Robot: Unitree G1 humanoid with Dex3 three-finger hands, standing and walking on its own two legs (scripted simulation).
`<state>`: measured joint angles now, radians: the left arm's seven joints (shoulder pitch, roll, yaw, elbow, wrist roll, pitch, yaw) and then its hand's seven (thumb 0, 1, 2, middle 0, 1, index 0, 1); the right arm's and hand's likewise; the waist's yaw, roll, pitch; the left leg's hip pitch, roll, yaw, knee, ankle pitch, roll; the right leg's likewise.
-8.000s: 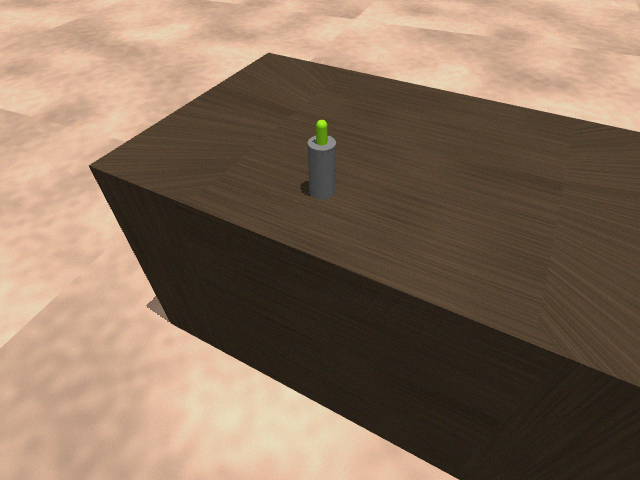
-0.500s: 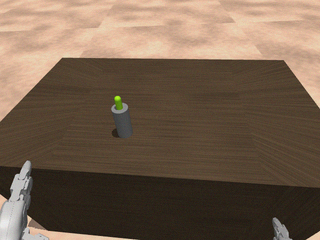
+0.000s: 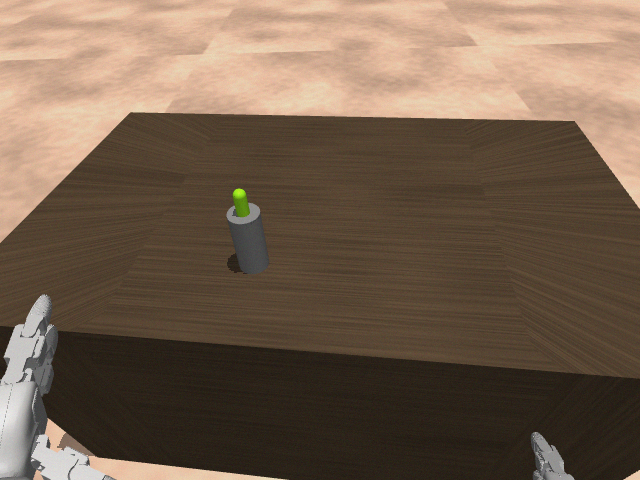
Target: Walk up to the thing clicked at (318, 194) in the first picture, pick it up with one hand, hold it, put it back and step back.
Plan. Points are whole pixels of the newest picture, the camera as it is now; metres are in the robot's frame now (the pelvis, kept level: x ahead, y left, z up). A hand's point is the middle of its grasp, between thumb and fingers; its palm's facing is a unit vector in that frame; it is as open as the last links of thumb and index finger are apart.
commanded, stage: go down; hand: left
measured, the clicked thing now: (247, 229) +0.54 +0.17 +0.02
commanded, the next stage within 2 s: none
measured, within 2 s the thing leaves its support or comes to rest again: neither
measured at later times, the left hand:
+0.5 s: hand (90, 292) +0.32 +0.30 +0.11, palm faces +0.11 -0.99 -0.02, open 17.6 cm
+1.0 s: hand (86, 255) +0.37 +0.33 +0.12, palm faces +0.10 -0.99 -0.01, open 17.7 cm
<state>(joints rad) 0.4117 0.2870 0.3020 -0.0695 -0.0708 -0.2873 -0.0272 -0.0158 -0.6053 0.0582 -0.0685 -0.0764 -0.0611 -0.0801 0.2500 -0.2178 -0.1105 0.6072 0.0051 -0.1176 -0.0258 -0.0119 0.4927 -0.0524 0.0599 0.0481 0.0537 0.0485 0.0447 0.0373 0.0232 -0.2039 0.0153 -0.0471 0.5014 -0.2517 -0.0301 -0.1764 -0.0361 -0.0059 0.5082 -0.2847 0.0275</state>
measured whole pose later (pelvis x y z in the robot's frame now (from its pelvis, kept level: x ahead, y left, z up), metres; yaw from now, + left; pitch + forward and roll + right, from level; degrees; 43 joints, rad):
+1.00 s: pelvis +0.00 +0.01 -0.01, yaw -1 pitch +7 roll -1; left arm -0.50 0.67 0.53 0.92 -0.24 -0.15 -0.53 -0.02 -0.60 0.10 -0.03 -0.06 -0.03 -0.06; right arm 0.25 -0.24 0.04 0.59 0.01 -0.20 -0.09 -0.01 0.54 -0.05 0.06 0.05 0.06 0.05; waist -0.06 -0.01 -0.07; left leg -0.46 0.02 -0.04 0.64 -0.30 -0.02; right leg -0.41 -0.02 0.01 0.60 -0.30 0.04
